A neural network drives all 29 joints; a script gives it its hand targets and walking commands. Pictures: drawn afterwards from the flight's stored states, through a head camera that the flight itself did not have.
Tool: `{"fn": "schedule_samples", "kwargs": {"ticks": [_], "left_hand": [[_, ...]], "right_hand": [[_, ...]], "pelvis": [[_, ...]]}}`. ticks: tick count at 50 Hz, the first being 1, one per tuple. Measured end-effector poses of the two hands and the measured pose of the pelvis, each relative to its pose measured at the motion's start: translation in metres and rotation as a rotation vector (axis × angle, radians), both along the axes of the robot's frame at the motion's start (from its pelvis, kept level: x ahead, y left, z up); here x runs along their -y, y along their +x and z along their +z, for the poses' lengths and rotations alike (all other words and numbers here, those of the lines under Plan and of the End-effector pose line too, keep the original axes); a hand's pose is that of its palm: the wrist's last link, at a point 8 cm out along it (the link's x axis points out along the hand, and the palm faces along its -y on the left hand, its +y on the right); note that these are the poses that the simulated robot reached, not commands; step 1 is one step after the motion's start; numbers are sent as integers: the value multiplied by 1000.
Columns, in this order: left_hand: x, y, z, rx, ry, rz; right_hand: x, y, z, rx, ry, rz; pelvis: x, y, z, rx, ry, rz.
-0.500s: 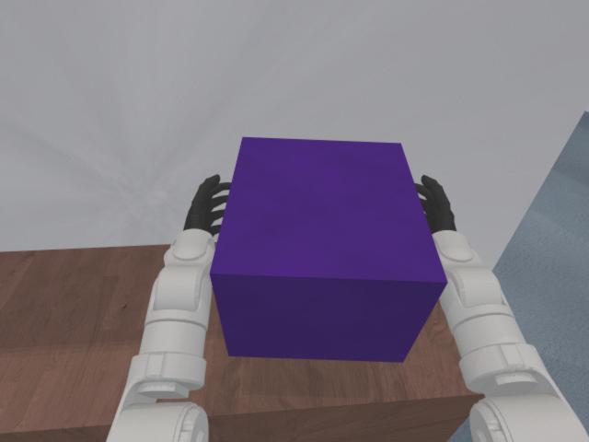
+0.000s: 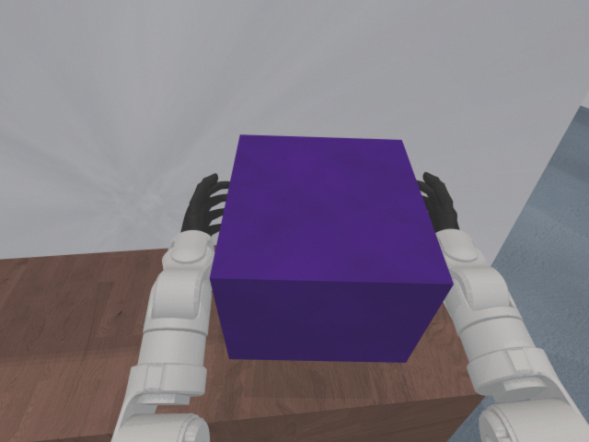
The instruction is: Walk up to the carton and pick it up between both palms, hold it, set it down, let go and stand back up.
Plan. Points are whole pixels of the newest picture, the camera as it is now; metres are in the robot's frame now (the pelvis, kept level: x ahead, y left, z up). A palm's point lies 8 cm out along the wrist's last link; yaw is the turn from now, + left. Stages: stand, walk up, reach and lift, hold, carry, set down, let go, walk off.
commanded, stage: reach and lift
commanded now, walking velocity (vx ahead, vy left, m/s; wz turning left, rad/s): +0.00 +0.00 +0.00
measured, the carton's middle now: (319, 244) +0.35 +0.00 +0.13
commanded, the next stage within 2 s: hold in 0.28 s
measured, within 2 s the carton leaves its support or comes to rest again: neither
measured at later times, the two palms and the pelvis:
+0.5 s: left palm (190, 221) +0.35 +0.17 +0.17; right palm (442, 218) +0.36 -0.16 +0.17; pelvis +0.00 +0.00 +0.00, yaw +0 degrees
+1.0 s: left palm (192, 220) +0.35 +0.16 +0.18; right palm (444, 216) +0.36 -0.16 +0.18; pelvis +0.00 +0.00 +0.00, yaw +0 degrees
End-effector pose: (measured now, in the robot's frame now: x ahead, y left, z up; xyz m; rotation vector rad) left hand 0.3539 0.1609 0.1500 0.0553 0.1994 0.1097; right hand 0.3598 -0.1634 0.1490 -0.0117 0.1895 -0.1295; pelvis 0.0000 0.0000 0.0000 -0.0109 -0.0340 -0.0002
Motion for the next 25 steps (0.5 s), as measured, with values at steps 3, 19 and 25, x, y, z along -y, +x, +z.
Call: {"fn": "schedule_samples", "kwargs": {"ticks": [3,19,25], "left_hand": [[0,-1,2,1,-3,3],[-3,-3,15,14,-4,-8],[-4,-7,25,22,-7,7]], "right_hand": [[0,0,3,1,-1,3],[-3,-1,15,12,3,10],[-5,-3,24,22,15,15]], "pelvis": [[1,0,0,5,1,3],[2,-2,0,10,1,4],[2,-4,0,11,-1,1]]}}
